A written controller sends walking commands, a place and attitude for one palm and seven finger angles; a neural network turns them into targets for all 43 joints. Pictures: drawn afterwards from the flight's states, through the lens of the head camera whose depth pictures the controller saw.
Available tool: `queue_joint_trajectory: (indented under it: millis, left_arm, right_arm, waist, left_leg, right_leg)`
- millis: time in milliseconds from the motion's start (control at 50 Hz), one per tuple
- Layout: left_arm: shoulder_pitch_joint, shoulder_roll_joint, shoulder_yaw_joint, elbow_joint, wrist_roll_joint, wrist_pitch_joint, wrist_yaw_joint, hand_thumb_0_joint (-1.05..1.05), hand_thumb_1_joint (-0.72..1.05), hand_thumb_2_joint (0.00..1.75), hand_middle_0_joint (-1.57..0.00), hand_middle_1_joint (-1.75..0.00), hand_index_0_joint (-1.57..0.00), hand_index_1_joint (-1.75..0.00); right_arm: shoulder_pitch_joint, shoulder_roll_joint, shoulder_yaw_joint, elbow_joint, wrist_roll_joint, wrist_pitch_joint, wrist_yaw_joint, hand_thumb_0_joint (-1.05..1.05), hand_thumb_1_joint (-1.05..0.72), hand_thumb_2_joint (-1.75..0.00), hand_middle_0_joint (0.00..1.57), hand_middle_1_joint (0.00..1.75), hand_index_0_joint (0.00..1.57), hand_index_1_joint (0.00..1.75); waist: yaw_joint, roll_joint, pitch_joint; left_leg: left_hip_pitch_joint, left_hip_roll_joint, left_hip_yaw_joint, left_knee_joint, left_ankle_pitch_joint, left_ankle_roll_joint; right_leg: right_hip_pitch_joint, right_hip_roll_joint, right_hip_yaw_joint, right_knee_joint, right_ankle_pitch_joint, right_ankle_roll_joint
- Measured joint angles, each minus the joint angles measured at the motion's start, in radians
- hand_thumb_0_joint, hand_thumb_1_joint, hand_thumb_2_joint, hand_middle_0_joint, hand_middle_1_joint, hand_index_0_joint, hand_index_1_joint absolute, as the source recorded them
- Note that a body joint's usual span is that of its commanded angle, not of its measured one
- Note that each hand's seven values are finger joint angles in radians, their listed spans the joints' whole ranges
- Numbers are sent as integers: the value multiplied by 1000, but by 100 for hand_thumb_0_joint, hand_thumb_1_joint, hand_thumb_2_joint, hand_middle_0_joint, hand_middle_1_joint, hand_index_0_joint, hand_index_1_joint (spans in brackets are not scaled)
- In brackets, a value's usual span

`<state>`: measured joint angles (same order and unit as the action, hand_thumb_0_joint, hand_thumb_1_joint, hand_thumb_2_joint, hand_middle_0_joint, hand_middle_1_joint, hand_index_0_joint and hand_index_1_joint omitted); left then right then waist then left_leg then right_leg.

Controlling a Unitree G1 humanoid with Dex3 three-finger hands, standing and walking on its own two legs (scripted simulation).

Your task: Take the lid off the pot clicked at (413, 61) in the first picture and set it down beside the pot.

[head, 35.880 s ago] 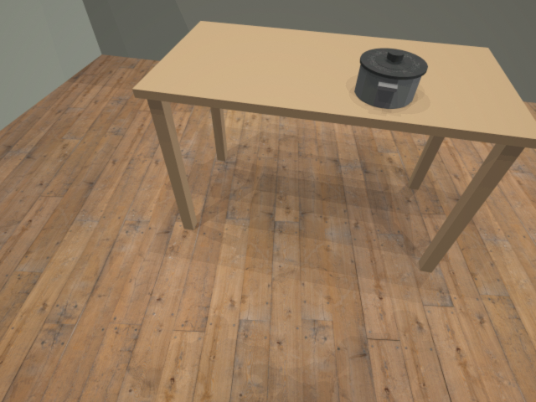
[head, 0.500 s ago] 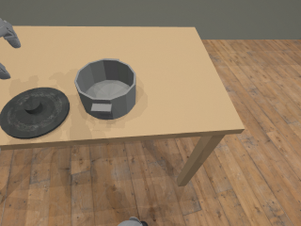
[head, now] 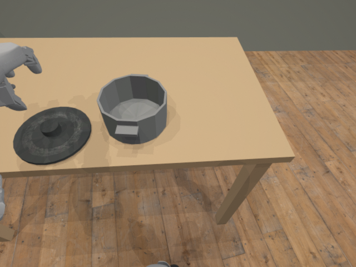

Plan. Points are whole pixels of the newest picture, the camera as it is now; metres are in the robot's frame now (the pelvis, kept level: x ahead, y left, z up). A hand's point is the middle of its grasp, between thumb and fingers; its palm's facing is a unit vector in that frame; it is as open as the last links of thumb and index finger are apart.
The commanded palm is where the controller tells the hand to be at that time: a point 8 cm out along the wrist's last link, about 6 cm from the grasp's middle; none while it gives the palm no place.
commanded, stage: draw the hand back to the body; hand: left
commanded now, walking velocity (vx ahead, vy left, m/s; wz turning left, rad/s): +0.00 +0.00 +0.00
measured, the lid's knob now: (50, 127) +0.45 +0.35 +0.02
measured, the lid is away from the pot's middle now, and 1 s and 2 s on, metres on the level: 0.22 0.22 0.22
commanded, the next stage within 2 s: step back with the hand held close in 1.86 s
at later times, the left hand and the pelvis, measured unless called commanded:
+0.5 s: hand (32, 78) +0.38 +0.26 +0.24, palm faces +0.43 -0.88 -0.21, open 10.4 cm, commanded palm +0.31 +0.30 +0.23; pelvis -0.01 -0.03 +0.02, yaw -2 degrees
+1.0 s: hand (67, 113) +0.32 +0.19 +0.22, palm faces +0.48 -0.83 -0.28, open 8.1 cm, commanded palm +0.26 +0.22 +0.22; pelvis +0.02 -0.10 +0.02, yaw -3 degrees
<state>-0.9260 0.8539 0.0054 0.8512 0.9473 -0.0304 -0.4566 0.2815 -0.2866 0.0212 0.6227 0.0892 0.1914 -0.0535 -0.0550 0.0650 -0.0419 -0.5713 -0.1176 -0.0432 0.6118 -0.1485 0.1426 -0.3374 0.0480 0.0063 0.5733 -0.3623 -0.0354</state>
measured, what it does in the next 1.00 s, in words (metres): shifts its weight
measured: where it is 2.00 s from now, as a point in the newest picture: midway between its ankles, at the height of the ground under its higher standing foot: outside the picture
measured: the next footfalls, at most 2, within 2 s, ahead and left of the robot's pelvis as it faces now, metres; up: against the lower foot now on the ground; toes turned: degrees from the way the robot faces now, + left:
none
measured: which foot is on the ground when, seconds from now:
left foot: down 0.00-1.00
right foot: down 0.00-1.00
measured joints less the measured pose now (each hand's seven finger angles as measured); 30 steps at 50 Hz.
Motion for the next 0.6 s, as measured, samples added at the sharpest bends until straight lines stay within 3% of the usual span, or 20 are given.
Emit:
queue_joint_trajectory:
  millis: [100, 140, 180, 220, 260, 320, 400, 460, 500, 540, 600]
  left_arm:
    - [74, -19, -11, -86, -32, 25, -3, 0, -6, 76, -41, -77, -41, -77]
    - [111, -67, 56, -114, -321, 6, 89, 0, -6, 76, -41, -77, -42, -77]
    - [159, -138, 93, -174, -557, -29, 221, 0, -6, 76, -41, -77, -42, -77]
    - [198, -208, 129, -215, -721, -55, 321, 0, -7, 76, -41, -77, -42, -77]
    - [238, -250, 181, -247, -818, -59, 386, -1, -6, 76, -41, -77, -42, -77]
    - [302, -281, 255, -313, -897, -58, 456, -1, -5, 77, -41, -76, -41, -76]
    - [375, -309, 294, -354, -966, -70, 513, -1, 0, 77, -40, -73, -40, -74]
    - [408, -330, 305, -402, -991, -62, 534, -1, 5, 78, -38, -71, -38, -71]
    - [439, -331, 328, -464, -996, -67, 537, 0, 9, 79, -37, -69, -37, -69]
    - [495, -321, 354, -489, -1002, -81, 534, 0, 14, 79, -36, -67, -36, -67]
    - [575, -307, 364, -461, -1025, -73, 530, 0, 21, 80, -35, -63, -35, -64]
  right_arm:
    - [-41, 4, -2, -16, 4, 6, 10, 0, -91, -90, 20, 30, 20, 30]
    - [-35, 8, 1, -41, 3, -34, 1, 0, -91, -90, 20, 30, 20, 30]
    - [-36, 15, 22, -48, -3, -84, -11, 1, -91, -90, 20, 30, 20, 30]
    - [-55, 30, 50, -40, -10, -118, -16, 1, -91, -90, 20, 30, 20, 30]
    - [-76, 48, 78, -33, -16, -141, -20, 1, -91, -90, 20, 30, 20, 30]
    - [-87, 62, 88, -36, -31, -183, -24, 1, -91, -90, 21, 30, 21, 30]
    - [-76, 63, 81, -19, -34, -219, -19, 0, -90, -90, 21, 30, 21, 30]
    - [-71, 39, 78, -10, -38, -255, -17, 1, -90, -90, 21, 30, 21, 30]
    - [-74, 18, 72, -7, -47, -273, -15, 1, -90, -90, 21, 30, 21, 30]
    - [-75, 19, 58, 17, -50, -263, -11, 1, -90, -90, 21, 30, 21, 30]
    - [-46, 31, 45, 38, -36, -237, -8, 1, -90, -90, 20, 30, 21, 30]
  waist:
    - [22, 5, 1]
    - [52, 3, 27]
    - [83, -9, 54]
    - [95, -33, 68]
    - [83, -58, 68]
    - [57, -62, 68]
    - [64, -75, 56]
    - [71, -64, 71]
    - [63, -36, 85]
    - [52, -27, 81]
    - [54, -44, 50]
  left_leg:
    - [33, -3, -6, -23, 15, 1]
    - [70, -2, -4, -42, 20, -12]
    - [117, -2, 1, -80, 24, -35]
    - [153, -6, 7, -112, 1, -46]
    - [175, -2, 14, -138, 4, -51]
    - [205, 22, 15, -154, 80, -46]
    - [246, 26, 27, -171, 6, -59]
    - [264, 27, 31, -199, -19, -77]
    - [274, 44, 32, -214, 100, -73]
    - [286, 51, 36, -200, 101, -54]
    - [315, 50, 46, -213, 38, -65]
  right_leg:
    - [32, -3, -5, -20, 11, 1]
    - [63, -3, -1, -29, 16, -12]
    - [84, -3, 11, -41, 11, -22]
    - [96, -3, 29, -62, 31, -25]
    - [115, 0, 41, -92, 78, -22]
    - [155, 19, 38, -122, 99, 3]
    - [188, 9, 40, -142, 68, -14]
    - [198, 3, 38, -166, 87, -28]
    - [209, 13, 27, -177, 143, -9]
    - [227, 18, 33, -179, 137, 24]
    - [248, 14, 43, -189, 124, 16]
